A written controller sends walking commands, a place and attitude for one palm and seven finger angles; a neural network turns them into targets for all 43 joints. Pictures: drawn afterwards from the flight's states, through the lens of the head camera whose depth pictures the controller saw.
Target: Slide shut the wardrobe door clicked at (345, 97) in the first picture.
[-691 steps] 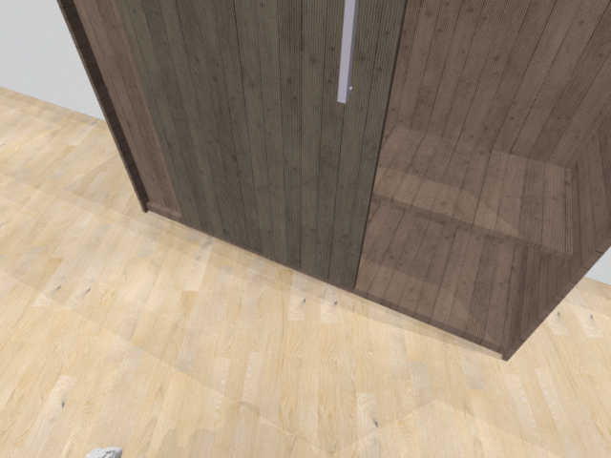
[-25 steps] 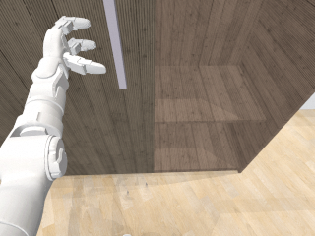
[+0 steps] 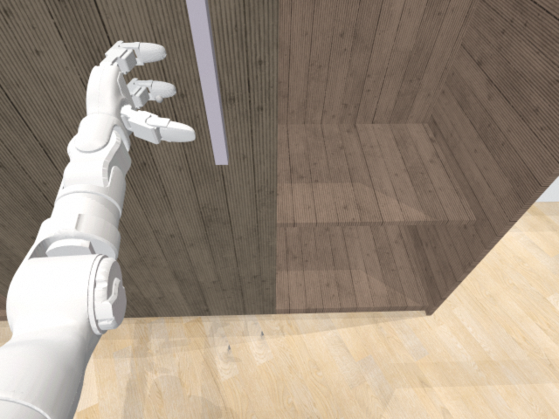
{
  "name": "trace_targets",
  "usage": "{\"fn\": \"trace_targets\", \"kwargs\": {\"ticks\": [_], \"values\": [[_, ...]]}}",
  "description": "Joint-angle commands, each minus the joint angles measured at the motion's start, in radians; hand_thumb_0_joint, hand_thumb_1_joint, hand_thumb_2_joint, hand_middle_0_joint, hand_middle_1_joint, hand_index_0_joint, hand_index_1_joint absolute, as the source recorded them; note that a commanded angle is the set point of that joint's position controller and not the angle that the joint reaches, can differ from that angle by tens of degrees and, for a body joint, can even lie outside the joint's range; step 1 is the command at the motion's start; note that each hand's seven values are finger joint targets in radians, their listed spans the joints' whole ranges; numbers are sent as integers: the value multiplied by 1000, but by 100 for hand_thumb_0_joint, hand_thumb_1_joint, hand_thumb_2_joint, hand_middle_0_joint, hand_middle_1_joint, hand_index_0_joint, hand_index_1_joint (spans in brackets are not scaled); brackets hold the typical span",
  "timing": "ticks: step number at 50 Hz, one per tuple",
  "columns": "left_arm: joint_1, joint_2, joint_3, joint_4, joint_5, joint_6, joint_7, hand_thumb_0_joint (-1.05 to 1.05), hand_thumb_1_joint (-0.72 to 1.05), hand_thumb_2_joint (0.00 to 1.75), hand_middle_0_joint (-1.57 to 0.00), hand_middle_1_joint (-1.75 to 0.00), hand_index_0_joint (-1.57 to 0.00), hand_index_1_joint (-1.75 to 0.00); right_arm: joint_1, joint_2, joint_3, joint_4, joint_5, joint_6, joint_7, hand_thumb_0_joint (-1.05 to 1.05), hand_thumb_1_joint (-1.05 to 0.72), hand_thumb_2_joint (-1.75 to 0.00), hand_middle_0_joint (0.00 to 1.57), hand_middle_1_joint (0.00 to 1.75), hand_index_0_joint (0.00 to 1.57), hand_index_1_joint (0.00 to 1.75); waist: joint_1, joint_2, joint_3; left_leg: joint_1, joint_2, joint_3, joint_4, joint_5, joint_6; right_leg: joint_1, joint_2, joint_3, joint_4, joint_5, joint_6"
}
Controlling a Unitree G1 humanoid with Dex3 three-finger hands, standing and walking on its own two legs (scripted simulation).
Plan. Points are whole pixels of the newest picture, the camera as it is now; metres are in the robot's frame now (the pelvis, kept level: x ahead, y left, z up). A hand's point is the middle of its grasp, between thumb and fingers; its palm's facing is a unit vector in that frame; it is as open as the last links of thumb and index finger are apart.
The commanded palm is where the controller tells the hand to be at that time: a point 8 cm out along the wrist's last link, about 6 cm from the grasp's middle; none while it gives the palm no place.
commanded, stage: move the hooked fingers beside the handle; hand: left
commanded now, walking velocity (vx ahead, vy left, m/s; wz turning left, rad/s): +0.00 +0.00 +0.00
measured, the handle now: (211, 73) +0.53 +0.10 +0.23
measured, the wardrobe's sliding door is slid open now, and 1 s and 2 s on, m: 0.57 0.57 0.57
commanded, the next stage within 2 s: feel for the door with the fingertips in 0.48 s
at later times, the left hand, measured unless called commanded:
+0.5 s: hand (179, 114) +0.48 +0.14 +0.19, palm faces +0.05 -1.00 -0.02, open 13.9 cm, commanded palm +0.46 +0.20 +0.20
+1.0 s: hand (204, 112) +0.48 +0.11 +0.20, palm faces +0.03 -1.00 +0.01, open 13.9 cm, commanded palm +0.46 +0.17 +0.20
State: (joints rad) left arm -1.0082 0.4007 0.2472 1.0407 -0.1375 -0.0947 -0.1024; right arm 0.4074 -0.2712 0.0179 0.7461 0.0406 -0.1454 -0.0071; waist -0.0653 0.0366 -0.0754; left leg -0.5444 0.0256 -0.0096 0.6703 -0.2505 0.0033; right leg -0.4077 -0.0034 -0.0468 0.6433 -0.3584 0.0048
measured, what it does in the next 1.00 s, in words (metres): stands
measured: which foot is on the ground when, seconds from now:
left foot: down 0.00-1.00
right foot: down 0.00-1.00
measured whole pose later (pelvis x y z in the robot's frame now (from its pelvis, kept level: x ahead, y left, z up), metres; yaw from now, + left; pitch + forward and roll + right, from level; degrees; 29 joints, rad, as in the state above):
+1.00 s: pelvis +0.04 -0.02 +0.01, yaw -1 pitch +3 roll +0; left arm -0.70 0.24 0.24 0.63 -0.16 0.08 -0.04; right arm 0.28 -0.26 0.01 0.70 0.05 -0.06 -0.03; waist -0.05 0.06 -0.07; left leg -0.35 0.04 0.01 0.56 -0.27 -0.02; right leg -0.22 0.01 -0.02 0.53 -0.37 -0.01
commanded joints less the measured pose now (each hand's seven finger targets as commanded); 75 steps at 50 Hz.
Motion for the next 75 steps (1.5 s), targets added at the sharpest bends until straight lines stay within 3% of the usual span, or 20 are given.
{"fn": "trace_targets", "kwargs": {"ticks": [1,4,5,11,16,21,24,28,29,31,39,43,44,46,49,52,62,65,70,75], "values": [[-429,40,-38,-174,-6,-21,-35,0,-50,30,-30,-120,-30,-120,41,-148,-55,-95,6,-29,-15,0,-90,-90,20,30,20,30,-71,-12,-195,332,-2,-19,-92,10,28,-130,42,10,-146,112,-20],[-439,98,8,-212,-8,-30,-25,0,-50,30,-30,-120,-30,-120,33,-153,-54,-104,4,-24,-19,0,-90,-90,20,30,20,30,-58,-30,-200,317,-5,-17,-96,26,32,-95,41,10,-145,127,-22],[-446,90,-4,-263,-2,-39,-23,0,-50,30,-30,-120,-30,-120,26,-146,-56,-112,5,-26,-15,0,-90,-90,20,30,20,30,-56,28,-241,359,-5,-15,-92,60,29,-93,42,13,-140,149,-23],[-360,49,-24,-336,-11,-19,-20,0,-50,30,-30,-120,-30,-120,3,-139,-59,-125,10,-15,-12,0,-90,-90,20,30,20,30,-46,5,-257,403,-2,-10,-91,131,29,-61,47,6,-146,214,-21],[-362,177,90,-495,-26,-35,6,0,-50,30,-30,-120,-30,-120,-32,-134,-53,-146,6,-13,-24,0,-90,-90,20,30,20,30,-11,10,-326,445,-5,-7,-95,220,29,35,46,10,-147,311,-24],[-324,183,80,-519,-4,-33,21,0,-50,30,-30,-120,-30,-120,-54,-127,-50,-147,9,-8,-30,0,-90,-90,20,30,20,30,-19,-21,-257,413,-8,15,-107,211,37,54,47,17,-160,337,-17],[-291,215,112,-560,-16,-17,9,0,-50,30,-30,-120,-30,-120,-63,-132,-52,-155,8,-6,-36,0,-90,-90,20,30,20,30,2,23,-325,462,-10,19,-104,274,34,104,45,20,-159,395,-23],[-290,164,76,-576,-38,15,-10,0,-50,30,-30,-120,-30,-120,-81,-124,-48,-154,12,-5,-43,0,-90,-90,20,30,20,30,-12,-1,-298,461,-13,26,-108,289,37,114,44,20,-170,442,-17],[-255,208,119,-556,-36,20,-7,0,-50,30,-30,-120,-30,-120,-74,-129,-50,-151,9,-1,-45,0,-90,-90,20,30,20,30,-2,-35,-294,445,-15,31,-104,292,41,136,44,21,-174,456,-16],[-237,157,82,-551,-41,39,-14,0,-50,30,-30,-120,-30,-120,-83,-126,-50,-154,12,3,-45,0,-90,-90,20,30,20,30,-5,-42,-275,434,-19,35,-111,293,41,138,42,19,-174,478,-14],[-168,38,-6,-648,-46,69,3,0,-50,30,-30,-120,-30,-120,-113,-113,-57,-160,13,14,-34,0,-90,-90,20,30,20,30,3,5,-287,479,-25,38,-99,368,38,146,40,13,-173,540,-17],[-147,48,22,-619,-51,109,33,0,-50,30,-30,-120,-30,-120,-133,-115,-57,-156,14,31,-35,0,-90,-90,20,30,20,30,6,-73,-237,425,-29,43,-114,309,41,148,36,15,-182,527,-8],[-150,98,62,-607,-46,111,47,0,-50,30,-30,-120,-30,-120,-132,-122,-56,-148,11,38,-37,0,-90,-90,20,30,20,30,15,-97,-225,402,-30,42,-117,295,42,161,34,17,-186,517,-9],[-202,67,33,-641,-33,109,65,0,-50,30,-30,-120,-30,-120,-144,-110,-54,-157,10,42,-37,0,-90,-90,20,30,20,30,7,-65,-230,411,-32,44,-123,272,42,149,31,20,-185,483,-8],[-191,130,81,-660,-15,90,88,0,-50,30,-30,-120,-30,-120,-139,-112,-54,-159,1,49,-38,0,-90,-90,20,30,20,30,25,-70,-286,423,-31,42,-118,317,42,193,31,25,-174,524,-12],[-220,110,65,-683,-10,69,85,0,-50,30,-30,-120,-30,-120,-138,-102,-54,-162,-2,50,-38,0,-90,-90,20,30,20,30,16,-37,-324,455,-31,46,-115,348,40,206,30,31,-166,570,-12],[-287,106,49,-541,-22,74,54,0,-50,30,-30,-120,-30,-120,-113,-114,-54,-129,4,50,-47,0,-90,-90,20,30,20,30,-11,-53,-249,425,-25,37,-123,279,39,145,34,26,-188,478,-13],[-289,62,14,-580,-20,56,58,0,-50,30,-30,-120,-30,-120,-112,-109,-57,-136,3,42,-39,0,-90,-90,20,30,20,30,-7,-5,-290,458,-26,33,-120,300,37,142,35,23,-182,471,-17],[-254,20,-13,-555,-19,48,70,0,-50,30,-30,-120,-30,-120,-109,-109,-60,-129,5,35,-31,0,-90,-90,20,30,20,30,-7,-35,-266,456,-20,25,-128,279,34,119,41,14,-185,428,-18],[-261,63,28,-528,-10,50,93,0,-50,30,-30,-120,-30,-120,-111,-114,-59,-128,4,33,-31,0,-90,-90,20,30,20,30,5,-43,-241,423,-20,23,-143,225,34,113,40,17,-193,365,-19]]}}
